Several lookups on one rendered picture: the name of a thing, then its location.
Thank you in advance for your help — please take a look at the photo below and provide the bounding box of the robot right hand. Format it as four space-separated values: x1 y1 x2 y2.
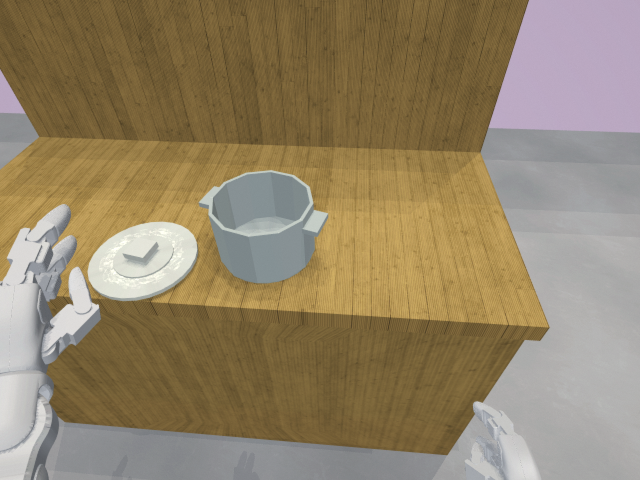
465 401 542 480

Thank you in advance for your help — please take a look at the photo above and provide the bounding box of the table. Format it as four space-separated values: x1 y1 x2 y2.
0 0 550 455

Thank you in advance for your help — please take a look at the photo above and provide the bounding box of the pot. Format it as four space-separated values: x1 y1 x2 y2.
198 170 328 283

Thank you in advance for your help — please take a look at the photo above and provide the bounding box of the lid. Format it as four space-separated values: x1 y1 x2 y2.
88 222 198 301

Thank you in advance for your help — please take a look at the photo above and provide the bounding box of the knob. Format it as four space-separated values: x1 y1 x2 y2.
122 237 159 263

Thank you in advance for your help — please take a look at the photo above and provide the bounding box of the robot left hand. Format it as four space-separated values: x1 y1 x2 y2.
0 204 101 374

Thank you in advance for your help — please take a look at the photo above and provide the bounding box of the left robot forearm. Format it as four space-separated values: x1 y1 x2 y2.
0 370 59 480

